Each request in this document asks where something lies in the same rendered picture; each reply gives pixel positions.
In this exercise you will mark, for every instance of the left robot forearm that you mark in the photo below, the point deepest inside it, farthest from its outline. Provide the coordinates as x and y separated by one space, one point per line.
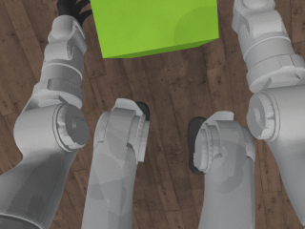
63 65

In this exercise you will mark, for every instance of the right robot upper arm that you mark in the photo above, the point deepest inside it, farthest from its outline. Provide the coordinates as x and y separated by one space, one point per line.
277 115

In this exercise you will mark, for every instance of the right robot forearm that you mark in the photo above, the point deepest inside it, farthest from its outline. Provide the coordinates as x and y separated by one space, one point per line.
266 46

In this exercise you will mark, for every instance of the left robot shin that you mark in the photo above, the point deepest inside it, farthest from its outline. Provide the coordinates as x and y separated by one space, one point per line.
103 120

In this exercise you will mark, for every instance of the left robot hand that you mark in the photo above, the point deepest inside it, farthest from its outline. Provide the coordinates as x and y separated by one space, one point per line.
71 8

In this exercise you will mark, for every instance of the right robot shin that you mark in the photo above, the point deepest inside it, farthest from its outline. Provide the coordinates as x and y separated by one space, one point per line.
248 137

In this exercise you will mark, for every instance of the carton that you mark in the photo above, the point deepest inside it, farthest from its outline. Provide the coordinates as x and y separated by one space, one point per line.
134 28

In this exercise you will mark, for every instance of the left robot upper arm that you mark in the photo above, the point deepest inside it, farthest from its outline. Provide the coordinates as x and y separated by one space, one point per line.
49 138

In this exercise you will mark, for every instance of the robot shin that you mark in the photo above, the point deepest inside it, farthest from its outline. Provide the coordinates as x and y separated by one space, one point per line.
103 120
248 137

